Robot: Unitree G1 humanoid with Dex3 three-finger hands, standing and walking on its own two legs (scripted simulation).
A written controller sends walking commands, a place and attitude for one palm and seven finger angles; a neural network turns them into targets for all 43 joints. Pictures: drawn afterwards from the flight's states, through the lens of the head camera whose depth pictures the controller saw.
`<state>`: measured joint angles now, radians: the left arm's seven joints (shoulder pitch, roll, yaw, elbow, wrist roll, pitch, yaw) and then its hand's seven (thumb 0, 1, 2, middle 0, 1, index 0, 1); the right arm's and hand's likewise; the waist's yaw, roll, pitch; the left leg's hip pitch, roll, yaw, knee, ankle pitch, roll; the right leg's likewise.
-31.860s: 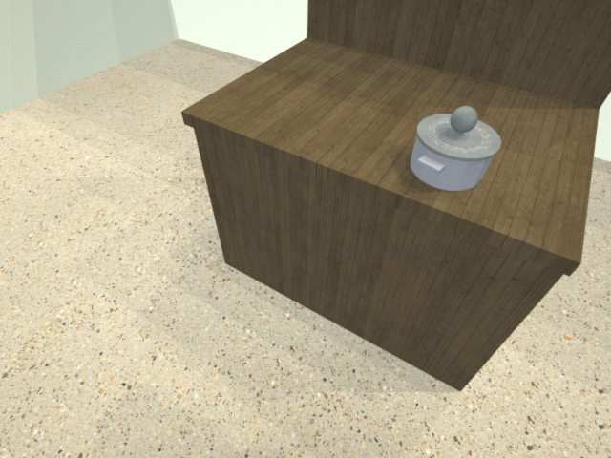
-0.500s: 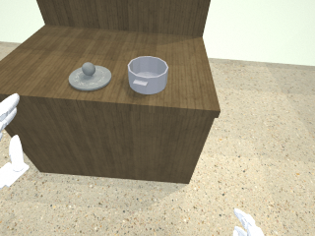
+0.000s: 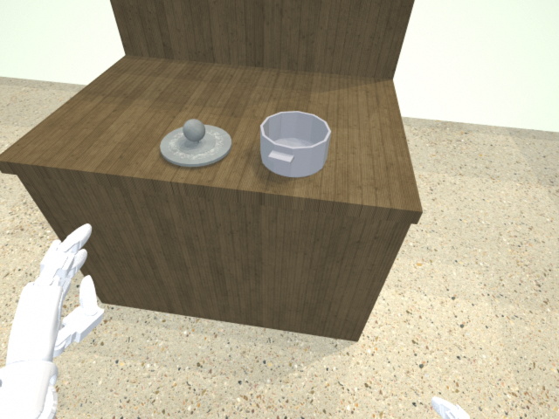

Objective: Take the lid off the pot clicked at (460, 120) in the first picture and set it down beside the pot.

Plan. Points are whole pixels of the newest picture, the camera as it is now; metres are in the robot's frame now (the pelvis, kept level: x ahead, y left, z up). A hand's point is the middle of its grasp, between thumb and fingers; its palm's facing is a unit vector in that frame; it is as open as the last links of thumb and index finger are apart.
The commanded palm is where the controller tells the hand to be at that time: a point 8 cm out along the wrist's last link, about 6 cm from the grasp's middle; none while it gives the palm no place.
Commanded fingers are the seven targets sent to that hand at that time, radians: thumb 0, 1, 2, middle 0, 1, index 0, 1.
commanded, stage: let the arm hang, fingers relaxed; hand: left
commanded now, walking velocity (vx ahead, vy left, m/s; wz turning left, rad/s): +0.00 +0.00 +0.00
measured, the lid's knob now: (194, 130) +0.75 +0.25 +0.02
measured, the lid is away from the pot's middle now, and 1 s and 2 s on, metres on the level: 0.25 0.25 0.25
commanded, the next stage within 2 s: look to check the result in 1.06 s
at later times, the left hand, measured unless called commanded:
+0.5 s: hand out of the picture +0.06 +0.18 -0.16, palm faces +0.05 -0.97 -0.23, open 7.2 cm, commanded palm none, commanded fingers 0.00 0.90 0.90 -0.20 -0.30 -0.20 -0.30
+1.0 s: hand out of the picture +0.13 +0.18 -0.16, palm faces +0.02 -0.98 -0.19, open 7.3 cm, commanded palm none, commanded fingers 0.00 0.90 0.90 -0.20 -0.30 -0.20 -0.30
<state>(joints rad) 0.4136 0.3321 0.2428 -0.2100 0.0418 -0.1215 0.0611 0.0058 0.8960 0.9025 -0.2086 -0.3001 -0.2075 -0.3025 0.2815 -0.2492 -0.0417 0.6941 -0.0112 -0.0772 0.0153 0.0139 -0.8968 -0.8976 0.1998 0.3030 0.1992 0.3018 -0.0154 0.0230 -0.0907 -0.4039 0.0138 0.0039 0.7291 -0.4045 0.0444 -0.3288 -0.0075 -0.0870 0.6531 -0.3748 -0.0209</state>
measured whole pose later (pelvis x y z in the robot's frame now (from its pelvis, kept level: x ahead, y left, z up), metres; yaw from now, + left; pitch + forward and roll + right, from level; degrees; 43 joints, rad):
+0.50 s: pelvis +0.06 -0.01 +0.01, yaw +1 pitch +2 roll -1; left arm 0.30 0.21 0.04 1.02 0.01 0.02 0.04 -0.01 0.94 0.90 -0.20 -0.30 -0.20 -0.30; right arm 0.29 -0.13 -0.03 0.98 -0.02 0.01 -0.04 0.01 -0.91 -0.90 0.20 0.30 0.20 0.30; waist -0.01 -0.02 0.06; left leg -0.25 0.01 0.01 0.54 -0.33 0.02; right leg -0.21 0.06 0.02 0.49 -0.32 -0.04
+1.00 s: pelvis +0.08 +0.00 +0.02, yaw +0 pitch +0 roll +0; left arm 0.21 0.17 0.03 1.04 0.01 0.01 0.04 0.01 0.92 0.90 -0.20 -0.30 -0.20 -0.30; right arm 0.28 -0.13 -0.04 1.05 -0.01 0.01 -0.05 0.01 -0.92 -0.90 0.20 0.30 0.20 0.30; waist -0.02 -0.02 0.05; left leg -0.15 -0.01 0.04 0.50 -0.35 0.03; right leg -0.13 0.04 0.06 0.48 -0.35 -0.02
